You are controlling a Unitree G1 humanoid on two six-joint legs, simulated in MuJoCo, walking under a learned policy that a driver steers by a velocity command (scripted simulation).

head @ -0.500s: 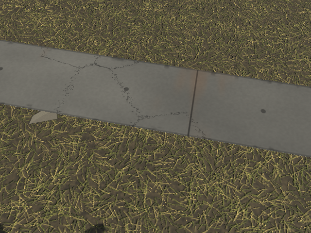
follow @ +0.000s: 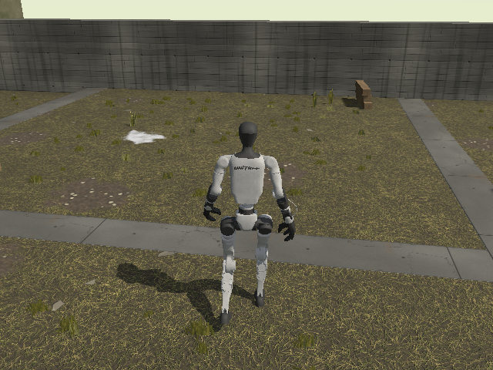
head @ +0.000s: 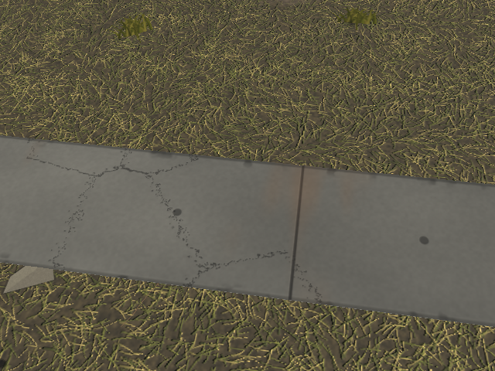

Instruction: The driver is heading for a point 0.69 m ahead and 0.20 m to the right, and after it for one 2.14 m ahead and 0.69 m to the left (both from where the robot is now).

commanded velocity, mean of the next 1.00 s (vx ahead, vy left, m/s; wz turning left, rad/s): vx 0.50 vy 0.00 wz -0.22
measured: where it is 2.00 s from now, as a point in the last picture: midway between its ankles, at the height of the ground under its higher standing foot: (296, 167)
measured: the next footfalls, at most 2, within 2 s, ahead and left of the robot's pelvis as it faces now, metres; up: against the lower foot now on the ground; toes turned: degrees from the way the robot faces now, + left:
left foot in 0.48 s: +0.44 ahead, +0.14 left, +0.00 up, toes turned +0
right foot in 1.04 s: +0.68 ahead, -0.15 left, +0.00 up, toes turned -21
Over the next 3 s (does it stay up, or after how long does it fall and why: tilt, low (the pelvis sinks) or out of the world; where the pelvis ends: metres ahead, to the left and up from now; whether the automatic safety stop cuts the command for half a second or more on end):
stays up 1.57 0.06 0.02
